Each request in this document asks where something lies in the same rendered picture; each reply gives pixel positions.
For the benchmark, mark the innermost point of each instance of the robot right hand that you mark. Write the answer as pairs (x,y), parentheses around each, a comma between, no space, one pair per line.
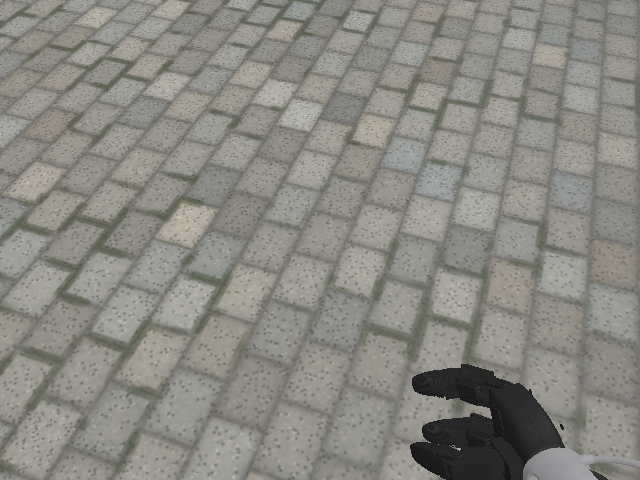
(491,449)

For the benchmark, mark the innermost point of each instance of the robot right forearm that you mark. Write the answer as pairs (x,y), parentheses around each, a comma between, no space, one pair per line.
(558,464)

